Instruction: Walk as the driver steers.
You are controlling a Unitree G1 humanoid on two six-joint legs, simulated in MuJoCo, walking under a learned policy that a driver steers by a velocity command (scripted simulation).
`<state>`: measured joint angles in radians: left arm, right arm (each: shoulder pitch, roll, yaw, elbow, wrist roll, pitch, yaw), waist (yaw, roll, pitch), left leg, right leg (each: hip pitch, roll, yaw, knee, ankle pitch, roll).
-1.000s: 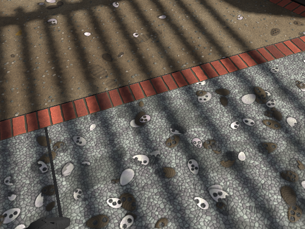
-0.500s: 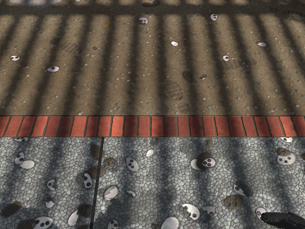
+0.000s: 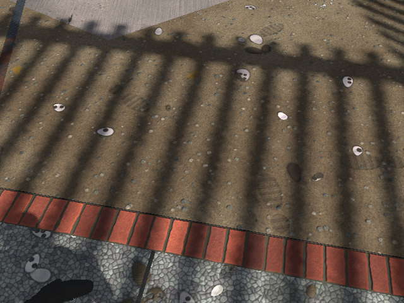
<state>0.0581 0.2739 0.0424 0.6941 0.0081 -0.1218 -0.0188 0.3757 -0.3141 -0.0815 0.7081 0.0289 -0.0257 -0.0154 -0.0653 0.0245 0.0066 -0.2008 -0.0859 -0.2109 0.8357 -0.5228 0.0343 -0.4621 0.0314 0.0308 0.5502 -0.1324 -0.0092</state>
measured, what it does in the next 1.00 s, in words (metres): walks ahead, turning left: left foot, then right foot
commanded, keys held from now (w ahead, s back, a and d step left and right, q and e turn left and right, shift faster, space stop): w+q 0.64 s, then w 0.36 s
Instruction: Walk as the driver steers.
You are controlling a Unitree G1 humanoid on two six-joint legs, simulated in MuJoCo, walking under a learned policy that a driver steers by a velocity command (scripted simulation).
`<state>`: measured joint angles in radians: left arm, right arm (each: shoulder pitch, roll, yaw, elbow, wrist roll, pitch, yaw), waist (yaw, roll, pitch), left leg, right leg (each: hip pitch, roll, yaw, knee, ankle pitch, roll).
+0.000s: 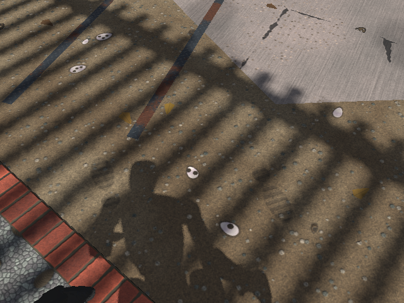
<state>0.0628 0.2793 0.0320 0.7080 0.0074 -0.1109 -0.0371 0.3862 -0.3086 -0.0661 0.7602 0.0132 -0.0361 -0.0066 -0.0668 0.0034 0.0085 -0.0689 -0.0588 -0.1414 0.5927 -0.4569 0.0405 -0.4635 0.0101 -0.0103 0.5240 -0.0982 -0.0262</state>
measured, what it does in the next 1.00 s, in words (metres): walks ahead: left foot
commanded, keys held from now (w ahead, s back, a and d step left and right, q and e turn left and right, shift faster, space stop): w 0.54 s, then w+e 0.46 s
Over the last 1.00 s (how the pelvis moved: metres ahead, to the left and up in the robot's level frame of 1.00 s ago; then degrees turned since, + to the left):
0.54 0.13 0.00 29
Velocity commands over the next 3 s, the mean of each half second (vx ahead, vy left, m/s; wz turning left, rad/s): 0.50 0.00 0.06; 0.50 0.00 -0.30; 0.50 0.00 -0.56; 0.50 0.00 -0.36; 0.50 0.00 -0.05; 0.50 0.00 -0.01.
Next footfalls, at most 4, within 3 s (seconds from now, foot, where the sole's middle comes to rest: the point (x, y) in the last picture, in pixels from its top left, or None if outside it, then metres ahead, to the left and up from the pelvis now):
0.50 left None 0.44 0.13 -0.76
1.04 right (233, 232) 0.72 -0.13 -0.76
1.50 left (199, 162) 1.05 -0.02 -0.76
2.00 right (286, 146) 1.11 -0.40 -0.76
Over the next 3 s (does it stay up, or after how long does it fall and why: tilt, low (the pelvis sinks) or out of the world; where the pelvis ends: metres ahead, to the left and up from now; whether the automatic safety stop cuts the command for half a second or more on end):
stays up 1.50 -0.54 0.01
